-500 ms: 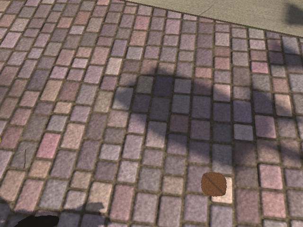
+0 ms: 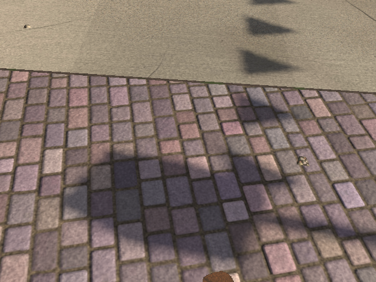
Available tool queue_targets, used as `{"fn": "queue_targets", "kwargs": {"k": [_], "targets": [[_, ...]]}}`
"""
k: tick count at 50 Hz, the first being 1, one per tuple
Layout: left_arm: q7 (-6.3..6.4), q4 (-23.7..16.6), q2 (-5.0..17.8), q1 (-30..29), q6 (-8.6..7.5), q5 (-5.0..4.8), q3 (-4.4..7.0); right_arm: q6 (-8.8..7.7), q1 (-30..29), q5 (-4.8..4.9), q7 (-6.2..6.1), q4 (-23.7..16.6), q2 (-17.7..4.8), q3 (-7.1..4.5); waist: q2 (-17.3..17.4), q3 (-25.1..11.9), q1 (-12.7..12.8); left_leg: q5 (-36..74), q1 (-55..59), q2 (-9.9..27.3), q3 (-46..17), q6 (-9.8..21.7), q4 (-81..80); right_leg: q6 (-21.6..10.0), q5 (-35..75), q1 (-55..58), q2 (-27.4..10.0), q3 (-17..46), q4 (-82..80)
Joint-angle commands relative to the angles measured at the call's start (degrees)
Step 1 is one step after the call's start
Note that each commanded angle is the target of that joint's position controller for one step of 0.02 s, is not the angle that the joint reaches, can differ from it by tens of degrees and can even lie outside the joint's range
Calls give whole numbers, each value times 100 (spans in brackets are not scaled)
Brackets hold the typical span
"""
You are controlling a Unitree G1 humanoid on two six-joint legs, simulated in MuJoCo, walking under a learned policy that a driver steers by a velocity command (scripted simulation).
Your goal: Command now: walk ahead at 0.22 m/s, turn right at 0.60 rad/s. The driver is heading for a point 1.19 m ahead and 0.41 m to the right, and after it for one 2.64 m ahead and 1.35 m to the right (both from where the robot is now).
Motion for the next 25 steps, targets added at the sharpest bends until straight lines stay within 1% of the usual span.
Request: {"fn": "queue_targets", "kwargs": {"k": [1,3,5,8,9,10,11,12,13,14,15,16,17,18,19,20,21,23,25], "targets": [[-38,-559,159,-480,-52,-8,36,-15,-363,1,-70,-363,-910,-222,1020,239,0,2573,391,1262,-525,869,-905,234,476,-627,-285,-222,-216],[-106,-642,22,-719,-41,-8,-24,78,-286,65,-88,-284,-1020,-258,1039,150,-105,2808,495,1221,-169,857,-773,228,729,-320,-336,-380,-935],[-197,-716,-32,-951,-37,-14,-52,138,-235,129,-84,-218,-1161,-303,1068,117,-183,2842,504,1272,33,831,-686,143,904,81,-325,-536,-1622],[-297,-771,135,-1031,-7,-34,19,181,-242,248,-45,-162,-1320,-369,1112,19,-147,3131,712,1446,103,774,-343,-67,622,541,-205,-722,-2258],[-312,-774,206,-969,4,-31,57,183,-285,299,-36,-158,-1349,-387,1118,-46,-78,3457,811,1483,125,729,-92,-183,473,719,-143,-762,-2502],[-310,-724,296,-759,12,-17,111,173,-350,350,-35,-163,-1357,-400,1094,-178,60,3944,878,1451,206,654,321,-326,476,1066,-18,-837,-2862],[-277,-567,443,-238,5,0,208,159,-414,391,-36,-158,-1277,-381,944,-438,357,4164,719,1274,431,485,1104,-518,966,1878,172,-913,-3478],[-170,-415,776,354,13,18,341,102,-163,317,-10,-117,-1090,-317,507,-806,615,3480,-34,937,632,132,2234,-805,2224,3164,59,-531,-3844],[-15,-472,1420,607,33,22,432,55,107,-127,49,-371,-445,-102,-1166,-1424,338,-1481,-2005,369,654,-272,4133,-1552,5365,4981,-1574,1487,-3115],[-47,-664,1396,416,-34,99,366,5,138,-84,102,-447,-701,-63,-1317,-2395,445,-2732,-2844,-249,-400,-438,5454,-2771,4358,5309,-2530,3290,-3584],[-88,-668,974,270,-77,81,264,17,-394,109,118,-443,-1118,-193,-461,-1995,700,-2178,-3061,33,-759,-402,5567,-2490,3845,4896,-2123,2581,-3792],[-73,-583,792,-11,-107,6,202,46,-634,160,87,-533,-1064,-171,-302,-1388,547,-1723,-3131,174,-726,-353,5247,-2127,3433,4333,-1771,1994,-3819],[-47,-569,683,-214,-93,-48,171,98,-634,94,9,-448,-980,-166,76,-1047,401,-1428,-3006,307,-735,-377,4806,-1841,2981,3754,-1483,1705,-3909],[-15,-580,678,-449,-55,-62,160,159,-628,50,-40,-475,-1018,-184,6,-804,241,-1242,-2689,340,-741,-412,4356,-1736,2756,3136,-1327,1560,-4019],[6,-607,721,-612,-18,11,164,203,-554,51,-34,-453,-969,-176,-137,-688,109,-1113,-2297,239,-638,-440,4095,-1697,2755,2621,-1166,1425,-4118],[28,-601,744,-689,-3,69,180,222,-454,53,-33,-425,-873,-154,-245,-681,50,-1069,-2080,135,-571,-479,3791,-1712,2826,2387,-1100,1378,-4150],[58,-579,767,-699,7,86,196,230,-400,52,-40,-406,-801,-132,-297,-726,39,-1045,-1928,68,-552,-517,3490,-1730,2859,2269,-1058,1350,-4147],[114,-533,820,-710,32,50,223,246,-457,41,-40,-419,-700,-91,-324,-791,73,-794,-1671,-11,-595,-540,2944,-1675,2451,2088,-973,1379,-4121],[148,-508,850,-738,79,24,239,265,-582,53,-12,-472,-675,-79,-419,-795,129,-491,-1427,-102,-621,-524,2545,-1584,1769,1889,-897,1532,-4143]]}}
